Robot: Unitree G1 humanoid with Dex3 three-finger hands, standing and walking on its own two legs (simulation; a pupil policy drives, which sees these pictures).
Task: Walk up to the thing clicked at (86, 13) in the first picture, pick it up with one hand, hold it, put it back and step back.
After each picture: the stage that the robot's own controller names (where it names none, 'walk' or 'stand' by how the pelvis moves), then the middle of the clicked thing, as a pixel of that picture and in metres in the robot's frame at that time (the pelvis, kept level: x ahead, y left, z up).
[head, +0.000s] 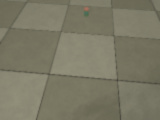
stand; (86, 12) +2.02 -0.02 -0.72
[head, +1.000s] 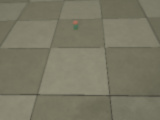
walk; (75, 25) +1.89 +0.24 -0.71
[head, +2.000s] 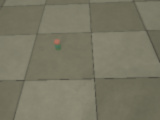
walk; (57, 44) +1.26 +0.38 -0.72
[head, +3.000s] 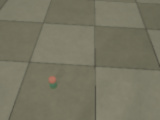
walk; (52, 82) +0.77 +0.30 -0.70
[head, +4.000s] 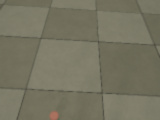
walk; (54, 118) +0.47 +0.18 -0.70
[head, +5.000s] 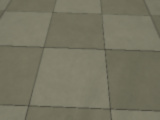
stand; out of the picture +0.30 +0.17 -0.71
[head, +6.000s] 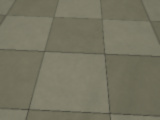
stand; out of the picture +0.29 +0.17 -0.72
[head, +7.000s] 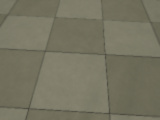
stand; out of the picture +0.31 +0.16 -0.72
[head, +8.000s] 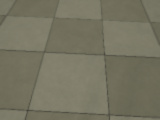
stand; out of the picture +0.29 +0.17 -0.72
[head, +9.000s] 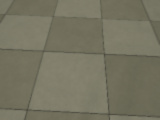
stand; out of the picture +0.28 +0.17 -0.72
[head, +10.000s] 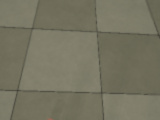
go down; out of the picture +0.31 +0.18 -0.68
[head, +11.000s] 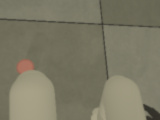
go down; (27, 69) +0.36 +0.23 -0.29
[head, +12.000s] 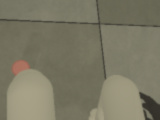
close in; (22, 71) +0.36 +0.24 -0.27
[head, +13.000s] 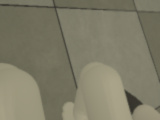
close in; out of the picture +0.32 +0.27 -0.21
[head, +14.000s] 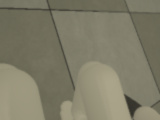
close; out of the picture +0.34 +0.27 -0.20
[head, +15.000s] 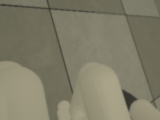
lift; out of the picture +0.32 +0.27 -0.21
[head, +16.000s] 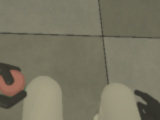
lift; (13, 87) +0.27 +0.25 -0.07
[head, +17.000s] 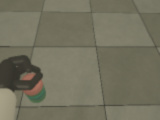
hold; (34, 89) +0.33 +0.18 +0.00
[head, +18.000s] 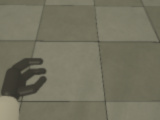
go down; out of the picture +0.23 +0.21 -0.70
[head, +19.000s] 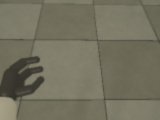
stand; out of the picture +0.23 +0.27 -0.69
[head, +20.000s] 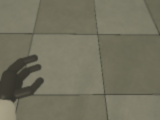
stand; out of the picture +0.23 +0.33 -0.67
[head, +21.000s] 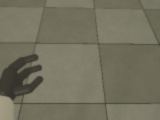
stand; out of the picture +0.22 +0.38 -0.70
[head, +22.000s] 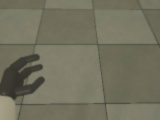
stand; out of the picture +0.22 +0.44 -0.70
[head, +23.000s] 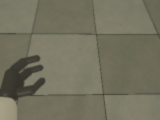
stand; out of the picture +0.22 +0.49 -0.68
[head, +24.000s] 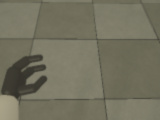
stand; out of the picture +0.21 +0.53 -0.69
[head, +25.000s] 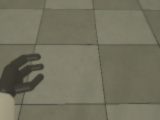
stand; out of the picture +0.21 +0.57 -0.70
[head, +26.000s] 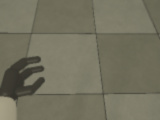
stand; out of the picture +0.22 +0.61 -0.68
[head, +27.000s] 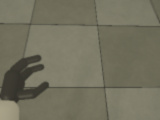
stand; out of the picture +0.23 +0.63 -0.64
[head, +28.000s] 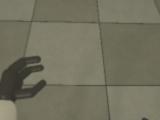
stand; out of the picture +0.23 +0.65 -0.63
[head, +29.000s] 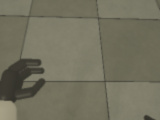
close; out of the picture +0.23 +0.67 -0.62
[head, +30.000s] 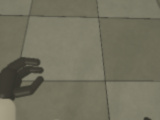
close; out of the picture +0.23 +0.68 -0.62
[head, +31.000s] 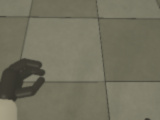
close; out of the picture +0.22 +0.69 -0.62
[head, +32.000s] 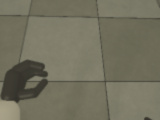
close; out of the picture +0.21 +0.70 -0.62
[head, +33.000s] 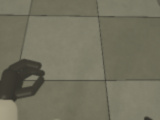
close; out of the picture +0.22 +0.71 -0.61
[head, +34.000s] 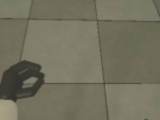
close; out of the picture +0.22 +0.71 -0.63
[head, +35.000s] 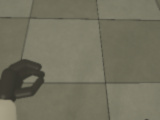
close; out of the picture +0.22 +0.72 -0.62
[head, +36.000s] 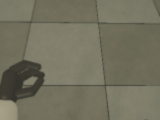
hold; out of the picture +0.22 +0.73 -0.63
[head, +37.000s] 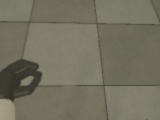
close; out of the picture +0.22 +0.74 -0.64
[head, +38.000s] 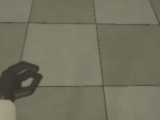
hold; out of the picture +0.22 +0.75 -0.64
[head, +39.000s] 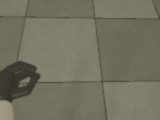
close; out of the picture +0.21 +0.76 -0.63
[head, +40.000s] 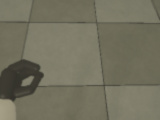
close; out of the picture +0.21 +0.77 -0.64
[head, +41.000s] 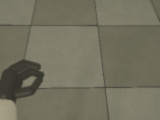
hold; out of the picture +0.21 +0.78 -0.65
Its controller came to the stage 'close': yes
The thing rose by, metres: 0.68
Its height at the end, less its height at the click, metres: -0.02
